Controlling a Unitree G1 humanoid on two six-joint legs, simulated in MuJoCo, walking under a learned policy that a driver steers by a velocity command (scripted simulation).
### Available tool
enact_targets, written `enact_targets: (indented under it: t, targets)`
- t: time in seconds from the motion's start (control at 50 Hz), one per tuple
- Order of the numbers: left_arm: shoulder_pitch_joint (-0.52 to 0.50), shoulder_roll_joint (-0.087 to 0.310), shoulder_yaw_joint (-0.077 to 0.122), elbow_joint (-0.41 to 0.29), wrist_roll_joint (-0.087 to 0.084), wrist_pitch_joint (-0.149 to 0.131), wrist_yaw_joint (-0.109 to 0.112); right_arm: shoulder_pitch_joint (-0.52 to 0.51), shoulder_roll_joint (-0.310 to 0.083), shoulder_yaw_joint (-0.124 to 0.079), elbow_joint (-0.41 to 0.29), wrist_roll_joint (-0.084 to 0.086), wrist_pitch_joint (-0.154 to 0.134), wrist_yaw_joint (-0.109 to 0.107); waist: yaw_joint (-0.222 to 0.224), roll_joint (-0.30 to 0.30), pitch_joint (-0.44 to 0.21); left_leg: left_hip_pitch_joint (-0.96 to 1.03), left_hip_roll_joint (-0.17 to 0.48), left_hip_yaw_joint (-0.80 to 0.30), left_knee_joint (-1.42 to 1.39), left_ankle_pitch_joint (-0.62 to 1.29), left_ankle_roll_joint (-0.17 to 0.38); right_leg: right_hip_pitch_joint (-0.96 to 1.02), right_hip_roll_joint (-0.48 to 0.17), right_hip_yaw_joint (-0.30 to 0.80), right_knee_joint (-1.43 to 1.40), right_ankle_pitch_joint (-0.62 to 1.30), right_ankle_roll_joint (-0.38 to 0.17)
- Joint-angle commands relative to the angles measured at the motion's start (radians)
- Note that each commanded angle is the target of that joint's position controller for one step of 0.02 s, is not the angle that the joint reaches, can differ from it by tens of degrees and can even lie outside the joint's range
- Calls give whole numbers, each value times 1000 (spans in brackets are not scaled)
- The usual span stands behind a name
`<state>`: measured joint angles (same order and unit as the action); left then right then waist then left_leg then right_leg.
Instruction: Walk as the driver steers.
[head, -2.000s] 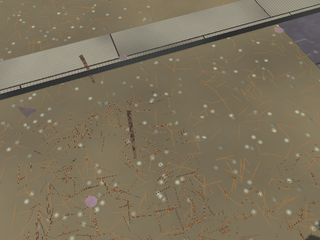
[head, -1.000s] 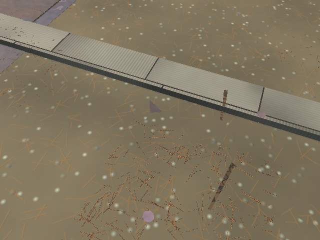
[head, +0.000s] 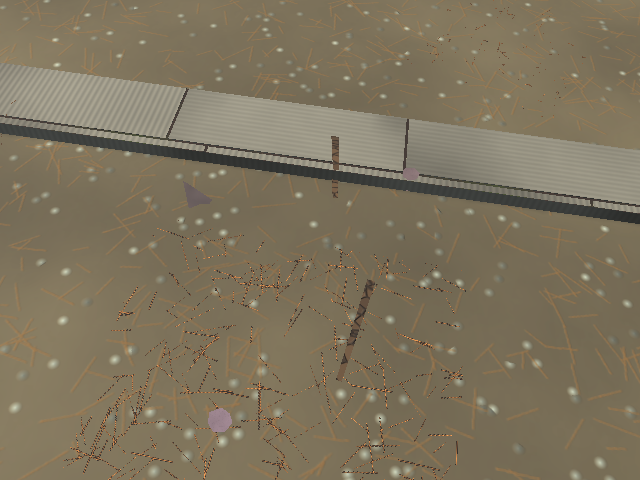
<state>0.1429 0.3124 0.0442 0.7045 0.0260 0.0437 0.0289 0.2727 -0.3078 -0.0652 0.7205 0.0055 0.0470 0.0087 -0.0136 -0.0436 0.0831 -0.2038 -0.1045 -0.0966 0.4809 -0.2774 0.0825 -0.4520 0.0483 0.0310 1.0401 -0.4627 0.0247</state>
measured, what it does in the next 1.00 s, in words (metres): walks ahead, turning right: right foot, then left foot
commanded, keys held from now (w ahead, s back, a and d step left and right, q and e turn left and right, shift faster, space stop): q+shift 0.20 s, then e+shift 0.46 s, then w+e+shift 0.34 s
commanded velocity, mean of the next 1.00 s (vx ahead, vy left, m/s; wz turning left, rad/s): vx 0.16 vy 0.00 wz -0.19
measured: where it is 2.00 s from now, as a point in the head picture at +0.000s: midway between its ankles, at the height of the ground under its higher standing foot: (417, 267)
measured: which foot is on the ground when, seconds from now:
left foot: down 0.00-0.36, up 0.38-0.74, down 0.76-1.00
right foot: up 0.00-0.36, down 0.38-0.76, up 0.78-1.00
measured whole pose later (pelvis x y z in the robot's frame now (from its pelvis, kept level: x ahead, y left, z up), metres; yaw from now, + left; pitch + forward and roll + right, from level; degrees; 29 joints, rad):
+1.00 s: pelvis +0.12 -0.01 +0.01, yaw -16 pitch +2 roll +0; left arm 0.15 0.36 0.09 0.70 0.03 0.05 -0.09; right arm 0.34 -0.33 -0.03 0.76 -0.03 -0.07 -0.02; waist -0.05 -0.04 -0.03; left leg -0.04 -0.02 0.07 0.29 -0.28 0.04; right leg -0.71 0.01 0.08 1.22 -0.15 0.01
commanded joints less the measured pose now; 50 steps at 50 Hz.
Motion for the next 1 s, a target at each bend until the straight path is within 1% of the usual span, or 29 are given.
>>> enact_targets:
  t: [0.02, 0.08, 0.2, 0.22, 0.28, 0.32, 0.34, 0.36, 0.38, 0.4, 0.42, 0.44, 0.48, 0.54, 0.6, 0.66, 0.68, 0.7, 0.72, 0.74, 0.76, 0.78, 0.8, 0.82, 0.84, 0.86, 0.88, 0.9, 1.0]
  targets:
    - [-10, 93, 19, -70, 5, -11, -16, -1, -161, -49, -69, 4, 3, -10, 9, 108, -117, 191, 228, -277, -108, 659, 145, -156, -29, 37, 42, 72, 39]
    - [-44, 83, 11, -88, -4, -6, -20, 45, -191, -64, -61, 0, 3, -10, -16, 108, -121, 205, 209, -320, -91, 612, 133, -173, -22, 39, -48, 87, 49]
    - [-96, 111, 7, -109, -8, -18, -10, 47, -226, -79, -78, -15, 5, -11, -38, 159, -117, 162, 186, -459, -64, 518, 120, -131, 12, 76, -194, 103, 32]
    - [-69, 117, 7, -97, -11, -21, -10, 28, -219, -75, -81, -18, 5, -14, -27, 165, -130, 167, 192, -437, -53, 559, 115, -109, 6, 63, -212, 113, 26]
    - [-25, 113, 2, -75, -19, -27, -6, 5, -166, -48, -81, -27, 4, -18, -27, 189, -152, 105, 195, -388, -18, 705, 89, 48, -13, 21, -284, 104, 0]
    - [7, 95, -4, -60, -21, -28, -8, -20, -128, -25, -74, -26, 6, -24, -9, 188, -142, 44, 192, -382, -23, 633, 60, 184, -28, 6, -421, 143, -22]
    - [40, 61, -14, -41, -15, -30, -8, -45, -94, -5, -67, -18, 4, -33, 26, 163, -137, -4, 176, -365, -24, 502, 28, 301, -47, 12, -595, 255, -36]
    - [21, 39, -27, -37, -6, -35, -3, -18, -60, 15, -49, -24, -5, -38, 22, 114, -135, -44, 146, -333, -30, 312, -19, 402, -78, 96, -736, 352, -49]
    - [3, 109, -23, -42, 3, -41, 4, 65, -40, 20, -34, -47, -9, -36, -29, -84, -141, -89, 72, -208, 102, -9, -56, 450, -257, 351, -780, 443, -82]
    - [-2, 181, -10, -32, -5, -34, -7, 97, -122, -5, -29, -35, 5, -43, -49, -139, -127, -85, -14, -95, 93, -230, -69, 352, -347, 505, -755, 543, -214]
    - [41, 182, 1, -12, -9, -32, -24, 28, -165, -13, -25, -36, 7, -53, -10, -141, -80, -108, 4, -58, 122, -239, -68, 324, -329, 563, -763, 549, -256]
    - [73, 193, 12, 5, -14, -32, -35, -26, -169, -15, -33, -30, 1, -51, 14, -142, -60, -152, -5, -37, 182, -240, -70, 340, -291, 541, -759, 503, -245]
    - [104, 210, 34, 20, -20, -26, -33, -69, -147, -10, -44, -25, -7, -35, 19, -122, -75, -222, -8, -22, 336, -234, -91, 369, -230, 506, -746, 452, -209]
    - [78, 189, 53, 13, -28, -18, -33, -86, -105, 5, -47, -24, -8, -29, 3, -90, -102, -240, 5, -8, 409, -185, -117, 341, -160, 453, -737, 449, -193]
    - [105, 175, 68, 15, -24, -8, -38, -132, -89, 14, -63, -22, -11, -36, 27, -100, -121, -255, 6, -1, 362, -172, -127, 341, -138, 485, -738, 395, -210]
    - [130, 187, 86, 18, -17, 0, -39, -152, -94, 18, -74, -16, -24, -41, 45, -108, -141, -235, 3, -12, 283, -154, -118, 343, -142, 554, -729, 382, -217]
    - [139, 192, 93, 20, -17, 4, -41, -136, -101, 20, -72, -21, -32, -38, 44, -94, -186, -176, 2, -12, 247, -168, -109, 319, -127, 573, -747, 156, -218]
    - [113, 197, 97, 11, -11, 8, -47, -122, -102, 22, -70, -24, -39, -34, 30, -107, -184, -101, -6, -6, 194, -191, -97, 240, -109, 592, -773, -80, -211]
    - [51, 197, 99, -7, -4, 12, -54, -80, -101, 23, -58, -18, -43, -33, -8, -131, -159, 25, -15, 6, 119, -199, -82, 108, -84, 595, -791, -203, -187]
    - [-51, 181, 96, -38, -2, 16, -56, 11, -95, 22, -28, -8, -47, -40, -88, -129, -114, 214, -10, 24, -26, -116, -66, -75, -33, 553, -777, -223, -133]
    - [-118, 142, 87, -65, 0, 10, -49, 131, -140, 8, 8, -11, -54, -58, -164, -59, -71, 405, 32, 35, -189, -77, -55, -261, 64, 436, -680, -237, -41]
    - [0, 42, 66, -45, -13, 1, -37, 106, -225, -10, 5, -8, -64, -72, -101, 246, -112, 441, 316, -247, -271, -316, -50, -324, 157, 236, -264, -212, -36]
    - [-38, 66, 58, -86, -13, -12, -39, -15, -294, -21, -44, -47, -67, -69, -58, 264, -75, 249, 498, -600, -393, -565, 20, -406, 124, 183, -106, -18, -18]
    - [-59, 136, 70, -85, -5, -16, -50, -90, -236, -11, -53, -55, -72, -62, -3, 142, -34, 153, 479, -531, -366, -560, 37, -376, 15, 174, -5, 111, -21]
    - [-32, 144, 74, -70, -3, -19, -70, -121, -184, 5, -61, -47, -80, -54, 17, 127, -34, 124, 422, -430, -355, -497, 30, -363, 6, 151, 49, 174, -18]
    - [9, 133, 70, -53, 0, -19, -86, -128, -167, 11, -65, -43, -91, -46, 32, 137, -39, 128, 374, -327, -355, -418, 16, -359, -2, 126, 103, 212, -11]
    - [33, 128, 69, -41, 9, -16, -101, -107, -165, 13, -60, -38, -100, -46, 30, 147, -34, 119, 344, -248, -362, -372, 13, -358, -19, 94, 154, 243, -7]
    - [27, 123, 65, -44, 11, -12, -111, -70, -164, 12, -49, -37, -110, -40, 18, 155, -24, 118, 331, -194, -370, -341, 9, -374, -36, 75, 186, 268, -8]
    - [-95, 105, 50, -83, 9, -7, -127, 116, -155, 3, 11, -40, -139, -19, -59, 128, 25, 233, 342, -39, -370, -205, -10, -516, -79, 51, 217, 350, -15]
